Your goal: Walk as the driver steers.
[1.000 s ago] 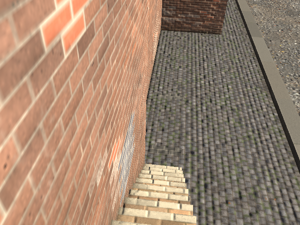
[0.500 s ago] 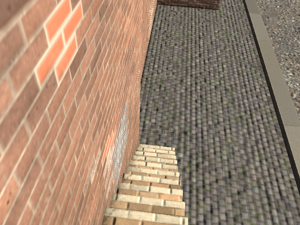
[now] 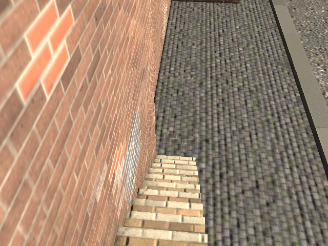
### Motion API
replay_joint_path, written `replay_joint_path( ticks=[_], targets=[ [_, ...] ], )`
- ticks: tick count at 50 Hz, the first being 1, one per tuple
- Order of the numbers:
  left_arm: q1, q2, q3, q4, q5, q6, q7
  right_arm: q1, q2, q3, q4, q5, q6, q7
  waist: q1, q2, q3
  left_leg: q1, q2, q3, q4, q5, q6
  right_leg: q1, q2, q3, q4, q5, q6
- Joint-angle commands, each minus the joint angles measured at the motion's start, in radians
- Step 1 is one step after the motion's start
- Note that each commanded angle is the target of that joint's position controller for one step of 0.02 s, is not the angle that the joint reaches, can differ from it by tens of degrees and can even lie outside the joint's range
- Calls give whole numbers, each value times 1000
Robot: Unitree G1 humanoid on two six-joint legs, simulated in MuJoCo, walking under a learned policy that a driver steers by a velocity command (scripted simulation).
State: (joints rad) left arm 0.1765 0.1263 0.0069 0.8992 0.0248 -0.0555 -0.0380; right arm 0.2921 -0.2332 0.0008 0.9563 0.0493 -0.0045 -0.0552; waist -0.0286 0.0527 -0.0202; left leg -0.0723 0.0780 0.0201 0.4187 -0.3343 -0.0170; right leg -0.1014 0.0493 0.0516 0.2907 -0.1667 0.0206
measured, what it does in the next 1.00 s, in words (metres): shifts its weight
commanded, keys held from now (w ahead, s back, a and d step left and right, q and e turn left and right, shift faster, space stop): w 1.00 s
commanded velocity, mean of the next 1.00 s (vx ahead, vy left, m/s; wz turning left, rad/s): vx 0.00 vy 0.03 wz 0.00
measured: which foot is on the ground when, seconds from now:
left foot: down 0.00-1.00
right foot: down 0.00-1.00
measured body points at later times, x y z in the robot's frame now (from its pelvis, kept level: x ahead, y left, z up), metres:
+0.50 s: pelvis -0.04 +0.00 +0.00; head -0.05 -0.02 +0.45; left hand +0.01 +0.22 -0.14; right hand +0.02 -0.26 -0.15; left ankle -0.07 +0.12 -0.74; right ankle -0.01 -0.14 -0.74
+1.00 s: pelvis -0.07 +0.00 -0.01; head -0.11 -0.01 +0.44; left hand -0.07 +0.22 -0.16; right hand -0.08 -0.26 -0.16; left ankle -0.07 +0.12 -0.74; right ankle -0.01 -0.14 -0.74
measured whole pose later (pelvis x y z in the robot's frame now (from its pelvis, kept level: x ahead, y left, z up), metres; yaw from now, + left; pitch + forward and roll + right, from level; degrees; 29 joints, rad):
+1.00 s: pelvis -0.07 +0.00 -0.01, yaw -2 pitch -3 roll +2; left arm 0.40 0.17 0.00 1.03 0.03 -0.03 -0.06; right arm 0.39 -0.22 -0.04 1.00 0.04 0.05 -0.06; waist 0.02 -0.01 -0.05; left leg -0.15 0.00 0.07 0.47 -0.27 -0.01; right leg -0.28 0.00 0.13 0.54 -0.20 0.03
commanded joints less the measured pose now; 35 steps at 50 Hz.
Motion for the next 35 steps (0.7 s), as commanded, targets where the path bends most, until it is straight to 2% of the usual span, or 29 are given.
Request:
replay_joint_path(
  ticks=[1, 2, 3, 5, 6, 7, 8, 9, 10, 11, 12, 13, 14, 15, 16, 17, 18, 19, 20, 22, 23, 28, 29, 30, 31, 32, 33, 34, 35],
  targets=[
    [11, 66, 15, -48, 7, -8, -4, -9, -90, -23, -64, 6, 0, -5, 18, -42, 13, -172, -29, 9, 2, 212, 53, 115, -14, -32, 5, 359, 21],
    [9, 69, 15, -44, 12, -11, -4, 9, -80, -22, -60, 4, -1, -8, 9, -34, 20, -199, -27, 15, 17, 195, 53, 123, -11, -43, 8, 371, 29],
    [43, 101, 18, -44, -5, -14, 10, 19, -78, -19, -52, -12, -1, -9, 28, -19, -2, -172, 56, -35, -108, 301, 39, 146, -87, 88, 24, 342, -4],
    [34, 93, 12, -39, -6, -17, 5, 18, -113, -22, -39, -1, 1, -14, 25, -3, 1, -135, 45, -36, -112, 319, 15, 138, -76, 88, 26, 332, -8],
    [6, 84, 17, -33, 4, -14, 0, 4, -96, -25, -50, 10, 5, -14, 3, -71, 32, -184, -32, 23, 11, 190, 32, 112, 1, -40, 9, 366, 25],
    [34, 83, 17, -35, 18, -8, -6, 7, -94, -23, -56, 8, 8, -12, 14, -67, 13, -178, -28, 10, -9, 183, 44, 109, 0, -31, 29, 369, 27],
    [28, 57, 10, -37, 19, -11, -19, 22, -93, -26, -64, -2, 10, -10, 5, -44, 18, -194, -31, 4, -19, 185, 53, 103, 4, -46, 36, 367, 26],
    [35, 58, 9, -31, 15, -13, -24, 15, -91, -28, -68, -7, 12, -9, 7, -41, 17, -203, -36, 11, -7, 187, 53, 101, 10, -55, 48, 369, 27],
    [31, 49, 8, -37, 13, -16, -18, 12, -85, -32, -69, -12, 12, -3, 3, -36, 15, -211, -27, 6, -35, 202, 54, 112, 14, -70, 55, 351, 26],
    [84, 69, 9, -25, -1, -14, -1, -8, -107, -32, -68, -40, 13, 0, 36, 10, -3, -177, 35, -35, -120, 326, 35, 122, -57, 52, 56, 284, -10],
    [77, 66, 8, -23, -4, -14, 5, -5, -106, -33, -62, -35, 14, 1, 23, 16, 5, -168, 37, -37, -135, 351, 23, 127, -53, 47, 59, 277, -22],
    [37, 68, 10, -25, 6, -13, -5, 6, -92, -33, -61, -1, 15, -4, 0, -45, 27, -192, -47, 26, 0, 202, 38, 90, 17, -67, 49, 348, 21],
    [67, 67, 12, -17, 21, -9, -10, -14, -101, -36, -72, -12, 20, -4, 18, -55, 32, -171, -48, 8, -21, 217, 52, 58, 9, -52, 54, 365, 25],
    [83, 62, 13, -13, 11, -7, -2, -3, -102, -44, -69, -28, 30, 1, 11, -18, 33, -196, -46, 16, -43, 215, 57, 84, 9, -60, 57, 330, 29],
    [131, 85, 12, -4, -3, -4, 6, -2, -94, -36, -63, -41, 34, 2, 39, -5, 13, -198, 19, -31, -135, 265, 43, 114, -60, 63, 49, 220, 5],
    [116, 79, 7, 2, 1, 0, 1, 14, -101, -34, -48, -26, 34, 1, 27, -6, 17, -180, 15, -36, -146, 274, 37, 108, -50, 61, 63, 204, 3],
    [115, 100, 8, -4, 7, -1, 1, 14, -97, -35, -39, -16, 33, -2, 29, -32, 28, -165, 15, -36, -151, 245, 33, 82, -47, 69, 60, 166, 2],
    [119, 100, 9, 1, 8, -1, 0, 9, -101, -36, -36, -16, 33, -3, 29, -39, 38, -159, 10, -34, -160, 238, 32, 64, -44, 74, 58, 155, 1],
    [105, 87, 14, 9, 13, -1, -5, 16, -88, -42, -39, -1, 34, -4, 9, -78, 71, -190, -62, 27, -36, 138, 48, 32, 31, -57, 61, 290, 34],
    [125, 73, 8, 13, 20, -2, -13, 32, -80, -42, -45, 1, 35, -7, 15, -68, 59, -212, -60, 16, -36, 90, 54, 29, 25, -60, 61, 276, 46],
    [144, 67, 9, 27, 21, 1, -13, 25, -91, -49, -49, -18, 37, -6, 25, -59, 66, -217, -66, 22, -24, 96, 58, 22, 25, -65, 64, 284, 43],
    [149, 86, 14, 34, 24, 10, -17, 45, -90, -62, -61, -16, 48, 4, 28, -50, 60, -257, -71, 11, 16, 16, 63, -11, 27, -69, 100, 186, 34],
    [173, 105, 10, 35, 16, 12, -2, 65, -72, -52, -49, -44, 50, 6, 26, -61, 49, -256, -6, -28, -137, 72, 52, -4, -57, 84, 45, -82, 0],
    [140, 99, 8, 39, 16, 19, -13, 97, -102, -56, -33, -40, 51, 3, 8, -50, 75, -245, -24, -28, -152, 84, 49, -16, -13, 48, 103, -57, -10],
    [141, 104, 6, 31, 13, 17, -18, 85, -93, -53, -29, -23, 47, 1, 19, -44, 73, -265, -32, -16, -153, 67, 47, 2, -4, 39, 125, -24, -3],
    [158, 106, 6, 38, 13, 16, -20, 80, -91, -52, -27, -19, 43, 1, 27, -38, 74, -272, -38, -11, -159, 71, 50, 6, -6, 41, 134, -14, 0],
    [149, 94, 12, 36, 2, 12, -26, 72, -102, -63, -40, 1, 44, 2, 28, -30, 90, -289, -93, 49, -20, -20, 67, -10, 60, -106, 121, 161, 41],
    [198, 118, 16, 59, 22, 12, -29, 74, -86, -60, -50, 5, 45, 1, 43, -83, 78, -292, -91, 44, 6, -75, 70, -17, 62, -113, 125, 145, 47],
    [200, 110, 14, 65, 24, 11, -31, 96, -86, -63, -56, 2, 48, -1, 36, -67, 82, -323, -86, 36, 12, -110, 70, -13, 57, -115, 132, 120, 48]
  ],
)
